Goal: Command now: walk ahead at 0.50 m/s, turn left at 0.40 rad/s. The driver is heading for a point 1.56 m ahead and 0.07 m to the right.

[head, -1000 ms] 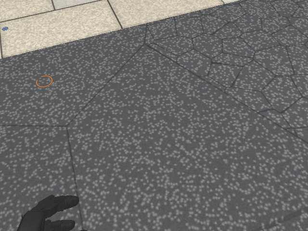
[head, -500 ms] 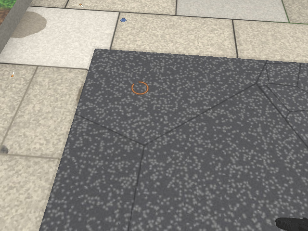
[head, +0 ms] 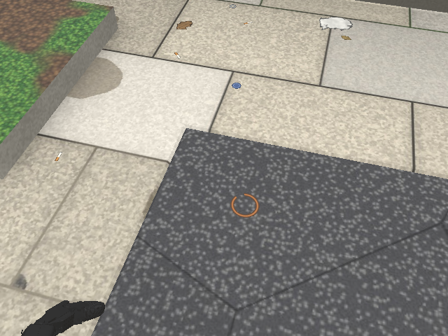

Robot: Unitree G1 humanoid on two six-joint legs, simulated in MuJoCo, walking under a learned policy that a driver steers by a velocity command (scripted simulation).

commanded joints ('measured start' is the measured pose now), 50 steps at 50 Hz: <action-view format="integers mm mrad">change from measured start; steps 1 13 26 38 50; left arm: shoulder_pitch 288 244 279 29 374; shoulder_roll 152 172 179 64 313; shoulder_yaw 57 44 18 -9 74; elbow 21 96 92 36 103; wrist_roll -19 -27 -51 -13 -8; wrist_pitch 5 25 17 48 45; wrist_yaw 0 15 15 8 -4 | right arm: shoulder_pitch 37 -291 -11 -81 127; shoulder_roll -127 -8 -140 -132 3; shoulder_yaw -9 31 -17 -13 38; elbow -78 -159 -85 -12 32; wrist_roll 17 -18 -15 -19 -29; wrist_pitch -28 -47 -47 -70 -44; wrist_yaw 2 35 39 26 16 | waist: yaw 147 129 -37 29 147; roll -183 -91 142 28 -283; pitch -175 17 -192 32 -375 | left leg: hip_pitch -620 -437 413 -10 -414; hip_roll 59 171 429 259 43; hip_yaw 12 188 -339 128 234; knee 503 -118 -501 -683 341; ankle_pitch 1 465 145 527 167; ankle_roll -27 -56 230 166 -32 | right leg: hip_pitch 690 319 -346 -163 849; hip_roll -412 -233 -93 -155 -412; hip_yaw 689 106 76 12 557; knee -255 -396 724 147 -93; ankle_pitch -448 126 -386 182 -101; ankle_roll -224 -182 -11 48 -299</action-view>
